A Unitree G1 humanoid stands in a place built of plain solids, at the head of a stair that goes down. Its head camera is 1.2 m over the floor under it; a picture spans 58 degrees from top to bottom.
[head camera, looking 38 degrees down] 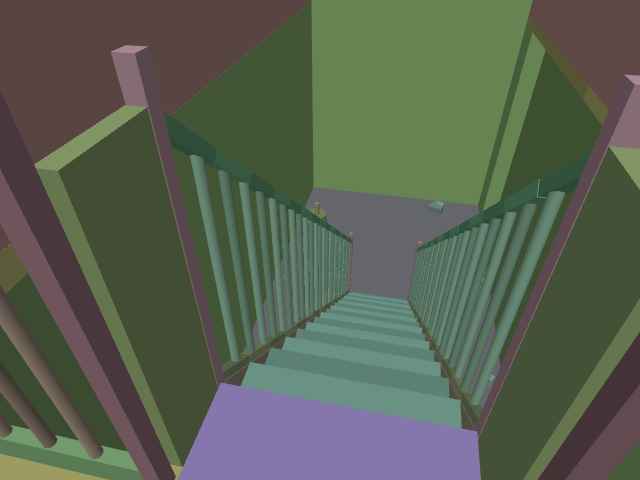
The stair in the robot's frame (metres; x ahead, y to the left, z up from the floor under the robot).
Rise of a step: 0.19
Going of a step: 0.22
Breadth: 0.79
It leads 12 degrees to the right of straight ahead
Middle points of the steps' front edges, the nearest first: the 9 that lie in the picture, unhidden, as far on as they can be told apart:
0.72 -0.07 0.00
0.94 -0.11 -0.19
1.16 -0.16 -0.38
1.38 -0.21 -0.58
1.60 -0.25 -0.77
1.82 -0.30 -0.96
2.04 -0.35 -1.15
2.26 -0.39 -1.35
2.48 -0.44 -1.54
